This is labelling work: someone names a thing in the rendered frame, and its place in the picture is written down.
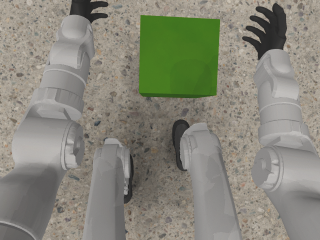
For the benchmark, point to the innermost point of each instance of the left robot hand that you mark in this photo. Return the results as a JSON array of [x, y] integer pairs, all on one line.
[[85, 7]]

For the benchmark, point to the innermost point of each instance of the right robot forearm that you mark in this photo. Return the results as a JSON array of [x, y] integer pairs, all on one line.
[[281, 122]]

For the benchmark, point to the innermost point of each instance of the right robot hand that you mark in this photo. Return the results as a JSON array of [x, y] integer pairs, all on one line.
[[274, 36]]

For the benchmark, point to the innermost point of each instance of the robot right upper arm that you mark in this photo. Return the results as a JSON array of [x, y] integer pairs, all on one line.
[[290, 178]]

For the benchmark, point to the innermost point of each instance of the robot left upper arm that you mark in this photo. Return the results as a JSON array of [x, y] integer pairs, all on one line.
[[44, 150]]

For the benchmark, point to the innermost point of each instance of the robot right shin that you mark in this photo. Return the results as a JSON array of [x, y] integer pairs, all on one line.
[[199, 127]]

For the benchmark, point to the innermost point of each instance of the carton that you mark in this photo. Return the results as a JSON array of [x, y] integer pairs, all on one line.
[[178, 56]]

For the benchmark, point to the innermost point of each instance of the left robot thigh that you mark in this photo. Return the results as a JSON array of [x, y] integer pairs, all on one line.
[[105, 217]]

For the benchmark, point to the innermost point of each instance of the left robot forearm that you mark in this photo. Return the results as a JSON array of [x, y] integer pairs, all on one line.
[[60, 94]]

